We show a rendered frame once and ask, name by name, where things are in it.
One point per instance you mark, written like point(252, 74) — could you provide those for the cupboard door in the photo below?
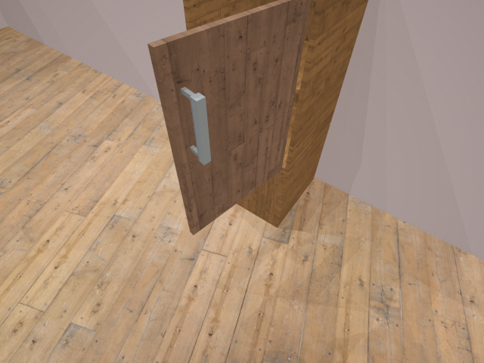
point(247, 66)

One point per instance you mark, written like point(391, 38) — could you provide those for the handle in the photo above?
point(198, 107)

